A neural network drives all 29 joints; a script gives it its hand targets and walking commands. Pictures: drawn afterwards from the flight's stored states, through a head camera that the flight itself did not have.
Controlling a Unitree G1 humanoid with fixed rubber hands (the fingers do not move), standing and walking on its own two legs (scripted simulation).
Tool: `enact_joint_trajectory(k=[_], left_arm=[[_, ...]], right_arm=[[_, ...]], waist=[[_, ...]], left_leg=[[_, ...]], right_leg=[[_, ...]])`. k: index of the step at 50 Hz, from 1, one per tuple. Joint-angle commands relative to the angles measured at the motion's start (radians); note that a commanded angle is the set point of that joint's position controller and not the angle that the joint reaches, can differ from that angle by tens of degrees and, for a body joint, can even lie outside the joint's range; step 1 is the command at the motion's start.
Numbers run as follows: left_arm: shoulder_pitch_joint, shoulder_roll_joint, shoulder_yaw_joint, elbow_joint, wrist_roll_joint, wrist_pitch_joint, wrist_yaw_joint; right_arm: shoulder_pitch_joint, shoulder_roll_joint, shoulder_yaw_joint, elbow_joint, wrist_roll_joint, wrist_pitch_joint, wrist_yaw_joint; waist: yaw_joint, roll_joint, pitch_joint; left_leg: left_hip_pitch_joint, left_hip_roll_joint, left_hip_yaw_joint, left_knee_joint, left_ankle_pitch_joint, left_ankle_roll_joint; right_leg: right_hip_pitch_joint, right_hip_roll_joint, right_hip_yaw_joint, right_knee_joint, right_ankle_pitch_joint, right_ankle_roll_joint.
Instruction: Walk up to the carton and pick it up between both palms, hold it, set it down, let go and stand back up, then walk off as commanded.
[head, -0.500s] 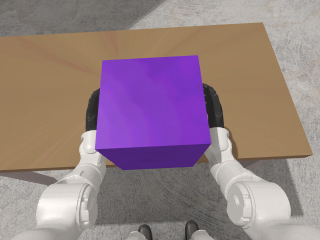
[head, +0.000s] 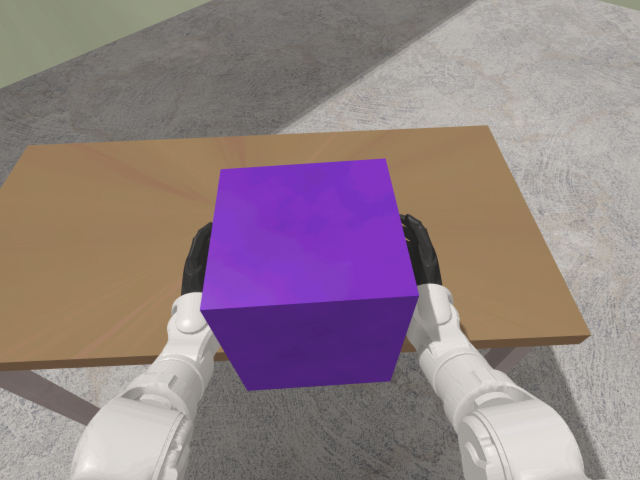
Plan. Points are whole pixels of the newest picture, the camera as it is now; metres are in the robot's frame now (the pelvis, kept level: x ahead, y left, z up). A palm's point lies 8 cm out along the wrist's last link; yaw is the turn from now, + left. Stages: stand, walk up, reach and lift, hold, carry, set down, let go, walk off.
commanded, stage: reach and lift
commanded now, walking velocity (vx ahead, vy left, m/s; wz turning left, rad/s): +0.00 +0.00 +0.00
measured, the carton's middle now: (311, 282) +0.39 +0.02 +0.01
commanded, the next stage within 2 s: hold in 1.74 s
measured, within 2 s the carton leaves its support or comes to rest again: neither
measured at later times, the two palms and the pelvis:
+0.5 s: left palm (138, 195) +0.39 +0.18 +0.19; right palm (437, 207) +0.38 -0.12 +0.16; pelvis +0.00 +0.01 +0.02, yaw +1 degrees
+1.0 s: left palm (153, 197) +0.38 +0.16 +0.20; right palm (465, 203) +0.37 -0.14 +0.18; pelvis -0.02 +0.01 +0.03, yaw +1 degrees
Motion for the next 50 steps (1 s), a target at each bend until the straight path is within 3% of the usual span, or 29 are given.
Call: enact_joint_trajectory(k=[1,2,3,5,6,9,13,14,15,16,18,19,24,25,28,29,32,33,34,35,36,38,40,41,43,45,46,47,50], left_arm=[[-0.83,-0.87,-0.377,-0.524,0.055,-0.016,-0.14],[-0.851,-0.878,-0.382,-0.542,0.061,0.008,-0.14],[-0.833,-0.871,-0.358,-0.508,0.065,0.026,-0.135],[-0.886,-0.886,-0.368,-0.544,0.047,0.082,-0.134],[-0.861,-0.848,-0.279,-0.458,0.09,0.113,-0.141],[-0.94,-0.854,-0.269,-0.514,0.064,0.184,-0.147],[-0.952,-0.901,-0.245,-0.579,0.077,0.314,-0.141],[-0.975,-0.909,-0.232,-0.62,0.063,0.346,-0.135],[-0.977,-0.922,-0.221,-0.608,0.081,0.389,-0.137],[-1.048,-0.937,-0.237,-0.672,0.061,0.418,-0.138],[-0.947,-0.937,-0.207,-0.684,0.08,0.494,-0.133],[-0.98,-0.943,-0.187,-0.666,0.107,0.538,-0.135],[-0.933,-0.977,-0.135,-0.633,0.143,0.692,-0.162],[-0.912,-0.973,-0.104,-0.638,0.153,0.703,-0.169],[-0.986,-1.018,-0.138,-0.725,0.138,0.731,-0.168],[-1.053,-1.007,-0.114,-0.665,0.147,0.748,-0.172],[-0.945,-1.054,-0.079,-0.67,0.195,0.781,-0.152],[-0.899,-1.051,-0.078,-0.617,0.208,0.802,-0.152],[-0.907,-1.036,-0.049,-0.686,0.218,0.794,-0.151],[-0.945,-1.055,-0.076,-0.703,0.209,0.803,-0.146],[-0.884,-1.018,-0.009,-0.603,0.257,0.819,-0.152],[-0.91,-1.041,-0.045,-0.7,0.259,0.82,-0.144],[-0.847,-0.981,0.028,-0.6,0.294,0.83,-0.155],[-0.893,-0.981,0.012,-0.644,0.29,0.828,-0.151],[-0.911,-0.985,-0.01,-0.691,0.281,0.824,-0.146],[-0.967,-0.995,-0.032,-0.749,0.263,0.81,-0.142],[-0.99,-0.989,-0.034,-0.743,0.266,0.809,-0.14],[-0.993,-1.006,-0.064,-0.785,0.25,0.811,-0.132],[-0.971,-1.008,-0.077,-0.741,0.224,0.811,-0.124]], right_arm=[[-0.704,0.83,0.473,-0.53,-0.025,0.039,0.199],[-0.681,0.818,0.46,-0.524,-0.022,0.065,0.198],[-0.709,0.826,0.479,-0.567,-0.006,0.093,0.192],[-0.786,0.814,0.477,-0.596,0.017,0.145,0.196],[-0.786,0.806,0.458,-0.555,0.001,0.188,0.189],[-0.899,0.776,0.438,-0.582,0.034,0.267,0.196],[-0.955,0.733,0.426,-0.607,0.143,0.367,0.191],[-1.026,0.772,0.465,-0.679,0.183,0.393,0.191],[-1.029,0.762,0.443,-0.65,0.181,0.423,0.182],[-1.099,0.757,0.433,-0.698,0.187,0.441,0.183],[-1.148,0.781,0.466,-0.769,0.222,0.482,0.174],[-1.118,0.728,0.405,-0.657,0.213,0.523,0.168],[-1.192,0.633,0.27,-0.676,0.211,0.595,0.145],[-1.207,0.642,0.27,-0.702,0.22,0.603,0.148],[-1.213,0.606,0.203,-0.701,0.207,0.603,0.157],[-1.262,0.594,0.164,-0.63,0.184,0.62,0.157],[-1.222,0.546,0.148,-0.614,0.2,0.613,0.192],[-1.162,0.495,0.098,-0.541,0.174,0.623,0.197],[-1.156,0.527,0.117,-0.57,0.181,0.615,0.206],[-1.189,0.504,0.103,-0.588,0.18,0.606,0.217],[-1.183,0.509,0.105,-0.555,0.167,0.614,0.219],[-1.147,0.477,0.095,-0.53,0.177,0.606,0.24],[-1.238,0.524,0.138,-0.625,0.171,0.589,0.248],[-1.247,0.542,0.161,-0.621,0.176,0.593,0.256],[-1.168,0.523,0.137,-0.578,0.164,0.59,0.262],[-1.233,0.555,0.166,-0.639,0.169,0.572,0.273],[-1.264,0.592,0.186,-0.655,0.176,0.567,0.276],[-1.226,0.577,0.175,-0.662,0.167,0.566,0.278],[-1.293,0.625,0.23,-0.72,0.18,0.573,0.272]], waist=[[-0.002,0.014,-0.722],[-0.019,0.021,-0.728],[0.011,-0.003,-0.704],[0.007,-0.007,-0.657],[0.022,-0.065,-0.549],[0.017,-0.099,-0.445],[0.018,-0.055,-0.308],[0.062,-0.063,-0.313],[0.048,-0.042,-0.271],[0.034,-0.041,-0.278],[0.067,-0.09,-0.257],[0.026,-0.043,-0.155],[-0.032,-0.017,-0.037],[-0.004,-0.031,-0.03],[-0.067,0.032,-0.074],[-0.087,0.041,-0.021],[-0.057,0.09,-0.017],[-0.097,0.098,0.032],[-0.057,0.082,0.008],[-0.078,0.108,-0.005],[-0.049,0.065,0.066],[-0.066,0.118,0.02],[0.003,0.023,0.001],[0.015,0.03,-0.029],[-0.02,0.054,-0.053],[-0.016,0.042,-0.122],[0.013,0.032,-0.135],[-0.017,0.044,-0.164],[0.012,-0.004,-0.192]], left_leg=[[0.588,-0.059,-0.059,-0.001,0.246,-0.079],[0.625,-0.057,-0.064,-0.012,0.257,-0.084],[0.575,-0.067,-0.061,-0.02,0.188,-0.067],[0.589,-0.063,-0.058,-0.052,0.166,-0.061],[0.56,-0.071,-0.052,-0.079,0.104,-0.04],[0.609,-0.058,-0.068,-0.12,0.115,-0.035],[0.677,-0.063,-0.095,-0.154,0.185,-0.04],[0.658,-0.07,-0.088,-0.162,0.161,-0.029],[0.663,-0.072,-0.091,-0.181,0.173,-0.035],[0.665,-0.066,-0.103,-0.185,0.18,-0.035],[0.703,-0.063,-0.101,-0.204,0.225,-0.023],[0.722,-0.058,-0.113,-0.23,0.221,-0.044],[0.787,-0.037,-0.115,-0.28,0.197,-0.08],[0.794,-0.04,-0.109,-0.279,0.213,-0.073],[0.871,-0.023,-0.121,-0.284,0.263,-0.111],[0.841,-0.029,-0.111,-0.295,0.202,-0.111],[0.891,0.001,-0.124,-0.318,0.23,-0.133],[0.895,0.012,-0.135,-0.339,0.194,-0.146],[0.874,0.005,-0.123,-0.345,0.181,-0.128],[0.879,0.012,-0.123,-0.353,0.174,-0.135],[0.841,-0.002,-0.111,-0.366,0.121,-0.108],[0.899,0.027,-0.128,-0.372,0.182,-0.135],[0.862,-0.014,-0.088,-0.361,0.115,-0.077],[0.858,-0.017,-0.081,-0.36,0.091,-0.071],[0.877,-0.005,-0.093,-0.379,0.077,-0.081],[0.872,-0.014,-0.079,-0.368,0.041,-0.072],[0.853,-0.019,-0.071,-0.361,0.038,-0.062],[0.871,-0.012,-0.081,-0.358,0.088,-0.075],[0.824,-0.035,-0.069,-0.351,0.008,-0.046]], right_leg=[[0.5,0.128,-0.05,-0.018,0.128,0.006],[0.511,0.128,-0.051,-0.031,0.13,0.009],[0.527,0.118,-0.039,-0.043,0.091,0.004],[0.563,0.112,-0.029,-0.064,0.067,0.006],[0.594,0.104,-0.024,-0.089,0.022,0.007],[0.63,0.095,-0.008,-0.112,0.02,0.015],[0.709,0.09,0.002,-0.155,0.092,0.0],[0.744,0.087,0.012,-0.159,0.067,-0.006],[0.747,0.084,0.014,-0.181,0.074,-0.004],[0.762,0.082,0.02,-0.179,0.083,-0.006],[0.808,0.089,0.021,-0.201,0.124,0.0],[0.772,0.085,0.021,-0.223,0.083,-0.009],[0.777,0.078,0.032,-0.279,0.06,-0.016],[0.788,0.084,0.033,-0.281,0.062,-0.021],[0.778,0.088,0.027,-0.292,0.07,-0.031],[0.744,0.077,0.03,-0.311,0.021,-0.038],[0.714,0.089,0.019,-0.321,-0.006,-0.046],[0.705,0.086,0.014,-0.331,-0.015,-0.046],[0.744,0.087,0.009,-0.333,-0.013,-0.049],[0.736,0.089,0.008,-0.325,-0.008,-0.048],[0.745,0.08,0.009,-0.344,-0.043,-0.051],[0.742,0.095,-0.001,-0.328,-0.016,-0.051],[0.769,0.077,0.005,-0.358,-0.041,-0.049],[0.774,0.081,-0.002,-0.348,-0.059,-0.05],[0.771,0.085,-0.003,-0.344,-0.032,-0.05],[0.769,0.085,-0.012,-0.34,-0.052,-0.051],[0.777,0.088,-0.007,-0.331,-0.051,-0.051],[0.774,0.089,-0.012,-0.328,-0.015,-0.052],[0.784,0.09,-0.009,-0.331,-0.047,-0.048]])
